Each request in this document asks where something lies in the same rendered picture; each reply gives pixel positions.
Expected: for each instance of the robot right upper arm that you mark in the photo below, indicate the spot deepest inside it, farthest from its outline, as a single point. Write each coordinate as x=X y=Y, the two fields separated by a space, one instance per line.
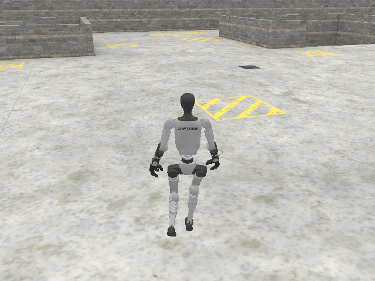
x=208 y=133

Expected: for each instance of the robot left foot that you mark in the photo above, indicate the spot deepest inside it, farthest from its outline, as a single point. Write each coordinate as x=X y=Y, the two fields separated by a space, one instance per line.
x=171 y=232

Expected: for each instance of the left robot forearm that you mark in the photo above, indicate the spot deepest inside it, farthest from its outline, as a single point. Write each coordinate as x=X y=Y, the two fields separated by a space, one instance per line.
x=157 y=156

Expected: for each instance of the robot left hand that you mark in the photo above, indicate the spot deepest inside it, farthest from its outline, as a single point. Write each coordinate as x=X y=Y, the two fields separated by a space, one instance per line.
x=156 y=168

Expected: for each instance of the robot torso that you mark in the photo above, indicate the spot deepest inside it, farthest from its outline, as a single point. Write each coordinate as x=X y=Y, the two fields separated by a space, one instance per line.
x=187 y=140

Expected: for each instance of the robot right hand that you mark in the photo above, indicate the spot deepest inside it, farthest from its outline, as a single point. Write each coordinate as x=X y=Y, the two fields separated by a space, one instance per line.
x=215 y=166

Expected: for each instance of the right robot forearm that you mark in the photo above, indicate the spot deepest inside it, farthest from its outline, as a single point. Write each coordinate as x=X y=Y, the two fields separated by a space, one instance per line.
x=214 y=154

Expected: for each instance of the robot left upper arm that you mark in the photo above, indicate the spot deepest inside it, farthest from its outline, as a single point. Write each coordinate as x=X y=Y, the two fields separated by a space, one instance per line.
x=169 y=124

